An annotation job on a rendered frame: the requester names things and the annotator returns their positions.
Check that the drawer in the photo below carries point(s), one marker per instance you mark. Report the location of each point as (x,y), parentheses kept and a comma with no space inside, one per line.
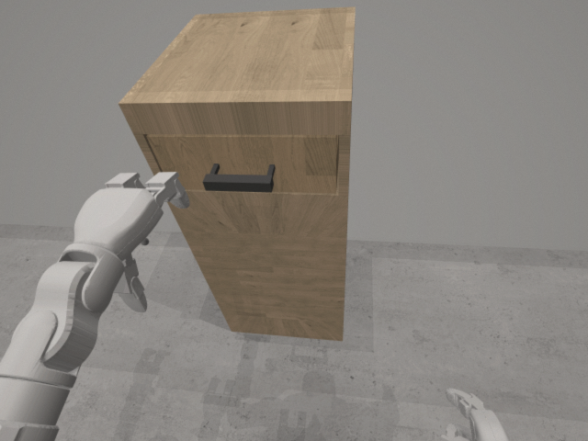
(304,163)

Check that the robot right hand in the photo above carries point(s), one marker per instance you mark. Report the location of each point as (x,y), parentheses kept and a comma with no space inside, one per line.
(484,424)

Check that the robot left hand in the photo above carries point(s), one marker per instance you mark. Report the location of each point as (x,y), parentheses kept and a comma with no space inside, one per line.
(121,216)

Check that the handle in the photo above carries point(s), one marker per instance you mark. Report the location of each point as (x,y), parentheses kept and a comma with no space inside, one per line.
(241,183)

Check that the robot left forearm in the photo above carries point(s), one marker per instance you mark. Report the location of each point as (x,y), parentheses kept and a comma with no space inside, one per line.
(52,341)

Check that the cabinet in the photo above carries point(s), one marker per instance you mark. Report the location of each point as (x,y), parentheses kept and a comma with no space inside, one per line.
(274,261)

